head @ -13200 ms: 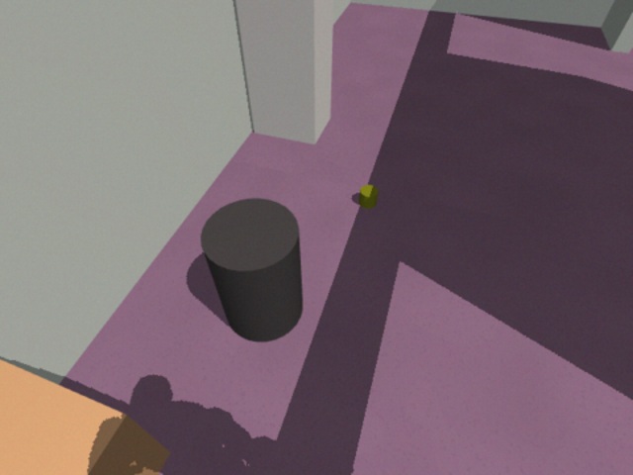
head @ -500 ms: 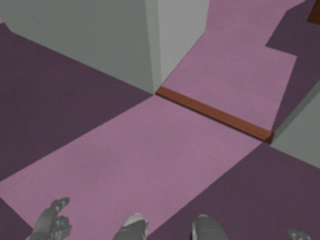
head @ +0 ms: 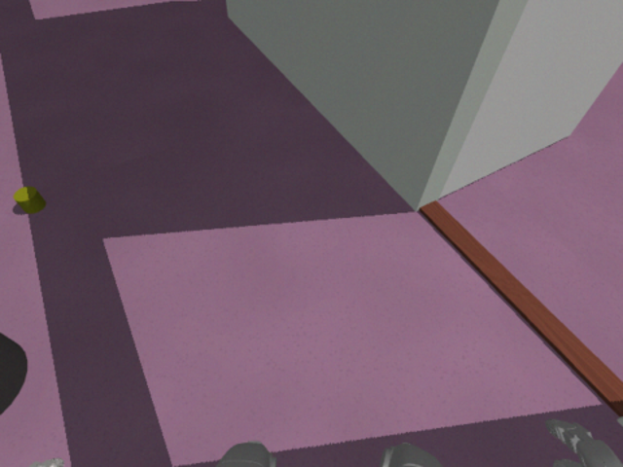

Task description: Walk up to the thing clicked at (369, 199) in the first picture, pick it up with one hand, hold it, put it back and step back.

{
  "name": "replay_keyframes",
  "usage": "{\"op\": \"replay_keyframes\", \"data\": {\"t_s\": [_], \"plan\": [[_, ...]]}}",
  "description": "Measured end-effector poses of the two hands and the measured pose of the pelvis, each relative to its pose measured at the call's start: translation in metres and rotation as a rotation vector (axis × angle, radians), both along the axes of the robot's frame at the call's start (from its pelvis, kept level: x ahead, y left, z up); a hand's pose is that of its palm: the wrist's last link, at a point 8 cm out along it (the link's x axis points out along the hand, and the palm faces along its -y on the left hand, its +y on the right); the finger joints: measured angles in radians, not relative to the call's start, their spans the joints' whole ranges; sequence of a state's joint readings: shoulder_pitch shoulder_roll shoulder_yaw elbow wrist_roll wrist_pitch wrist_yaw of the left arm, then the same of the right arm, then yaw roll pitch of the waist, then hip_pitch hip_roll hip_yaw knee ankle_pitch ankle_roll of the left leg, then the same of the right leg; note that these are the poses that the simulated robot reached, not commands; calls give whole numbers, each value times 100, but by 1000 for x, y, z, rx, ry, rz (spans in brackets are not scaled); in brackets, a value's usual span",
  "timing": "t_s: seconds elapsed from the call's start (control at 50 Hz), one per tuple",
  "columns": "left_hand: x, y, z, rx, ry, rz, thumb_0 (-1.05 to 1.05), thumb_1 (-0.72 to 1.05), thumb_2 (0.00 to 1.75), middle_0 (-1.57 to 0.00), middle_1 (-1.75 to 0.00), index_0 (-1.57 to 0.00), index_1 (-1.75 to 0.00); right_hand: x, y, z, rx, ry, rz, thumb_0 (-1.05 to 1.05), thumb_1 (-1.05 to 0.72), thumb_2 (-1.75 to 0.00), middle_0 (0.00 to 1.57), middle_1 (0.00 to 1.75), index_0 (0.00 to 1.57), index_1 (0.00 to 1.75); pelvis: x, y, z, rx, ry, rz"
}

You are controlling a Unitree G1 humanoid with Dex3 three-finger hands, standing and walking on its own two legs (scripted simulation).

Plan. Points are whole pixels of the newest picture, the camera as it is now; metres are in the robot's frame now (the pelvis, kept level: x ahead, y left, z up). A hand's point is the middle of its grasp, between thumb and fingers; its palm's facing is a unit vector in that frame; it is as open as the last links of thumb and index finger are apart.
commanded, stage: walk up
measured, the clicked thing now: (30, 200) +1.07 +1.15 -0.70
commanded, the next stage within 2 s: stand in 1.88 s
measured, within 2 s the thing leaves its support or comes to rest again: neither
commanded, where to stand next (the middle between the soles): +0.11 +0.05 m, yaw +38 degrees
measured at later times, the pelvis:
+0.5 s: pelvis +0.03 +0.01 +0.03, yaw +22 degrees
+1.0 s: pelvis +0.04 +0.01 +0.01, yaw +35 degrees
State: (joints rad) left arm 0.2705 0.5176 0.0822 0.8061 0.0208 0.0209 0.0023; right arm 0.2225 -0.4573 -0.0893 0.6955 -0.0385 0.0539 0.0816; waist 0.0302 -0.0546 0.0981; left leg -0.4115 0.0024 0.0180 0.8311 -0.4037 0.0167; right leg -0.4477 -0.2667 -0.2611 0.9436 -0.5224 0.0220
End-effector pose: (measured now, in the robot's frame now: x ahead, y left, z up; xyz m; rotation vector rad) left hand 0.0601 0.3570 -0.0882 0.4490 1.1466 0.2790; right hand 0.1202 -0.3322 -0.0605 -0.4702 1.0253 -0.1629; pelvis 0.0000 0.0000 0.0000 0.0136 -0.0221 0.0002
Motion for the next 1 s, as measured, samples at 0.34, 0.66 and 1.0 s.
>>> {"op": "replay_keyframes", "data": {"t_s": [0.34,0.66,1.0], "plan": [[-71,-28,29,-4,-72,239,1,90,90,-20,-30,-20,-30,63,49,-24,66,100,224,1,-90,-89,21,30,20,30,16,-5,18,-9,6,286],[-132,-1,-6,-82,14,494,1,91,90,-20,-30,-20,-30,150,128,-11,-12,23,432,1,-91,-89,20,30,20,30,33,37,8,8,-9,476],[-146,-53,-13,-116,-32,605,0,90,90,-20,-30,-20,-30,189,148,-24,11,33,550,1,-90,-89,21,30,20,30,38,13,5,-7,-9,611]]}}
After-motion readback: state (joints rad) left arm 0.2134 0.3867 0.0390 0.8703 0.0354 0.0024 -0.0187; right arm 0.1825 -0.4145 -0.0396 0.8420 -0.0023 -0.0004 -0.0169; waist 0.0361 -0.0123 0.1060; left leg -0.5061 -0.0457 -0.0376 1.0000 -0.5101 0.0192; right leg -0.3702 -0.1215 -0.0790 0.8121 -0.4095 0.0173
